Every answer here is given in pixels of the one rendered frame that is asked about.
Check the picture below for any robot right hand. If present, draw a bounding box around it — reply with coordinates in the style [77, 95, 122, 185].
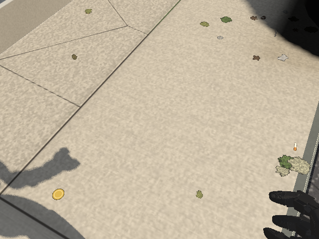
[263, 190, 319, 239]

